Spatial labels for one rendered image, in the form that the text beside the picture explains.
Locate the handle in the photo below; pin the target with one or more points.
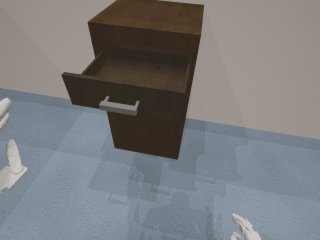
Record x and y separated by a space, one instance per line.
118 107

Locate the cabinet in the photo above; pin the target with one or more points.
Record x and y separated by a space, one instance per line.
152 25

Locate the robot right hand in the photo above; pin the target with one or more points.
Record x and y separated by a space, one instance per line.
245 227

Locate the robot left hand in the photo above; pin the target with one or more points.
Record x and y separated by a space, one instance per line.
9 176

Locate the drawer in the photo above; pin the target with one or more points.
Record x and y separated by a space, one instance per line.
158 80

